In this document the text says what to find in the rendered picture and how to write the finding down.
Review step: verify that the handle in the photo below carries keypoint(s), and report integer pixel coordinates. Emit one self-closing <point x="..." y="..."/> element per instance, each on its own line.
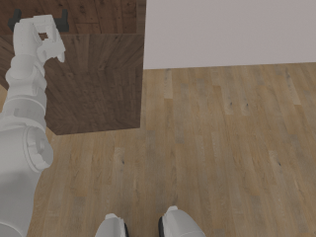
<point x="61" y="23"/>

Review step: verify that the robot right shin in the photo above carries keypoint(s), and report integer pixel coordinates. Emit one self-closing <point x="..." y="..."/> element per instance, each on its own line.
<point x="173" y="207"/>

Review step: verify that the drawer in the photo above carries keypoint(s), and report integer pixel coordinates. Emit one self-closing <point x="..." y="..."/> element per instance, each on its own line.
<point x="85" y="17"/>

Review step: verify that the left robot forearm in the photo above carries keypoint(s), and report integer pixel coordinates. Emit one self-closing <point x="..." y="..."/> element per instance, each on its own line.
<point x="25" y="104"/>

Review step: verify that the robot left thigh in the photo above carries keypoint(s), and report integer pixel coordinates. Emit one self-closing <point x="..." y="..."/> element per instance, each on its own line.
<point x="111" y="227"/>

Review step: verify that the left robot hand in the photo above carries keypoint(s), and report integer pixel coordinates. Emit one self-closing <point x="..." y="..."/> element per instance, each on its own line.
<point x="27" y="41"/>

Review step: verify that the left robot upper arm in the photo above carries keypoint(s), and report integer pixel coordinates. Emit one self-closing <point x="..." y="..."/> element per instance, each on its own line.
<point x="24" y="153"/>

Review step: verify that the cabinet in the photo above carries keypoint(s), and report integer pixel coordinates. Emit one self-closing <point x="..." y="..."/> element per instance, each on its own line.
<point x="98" y="87"/>

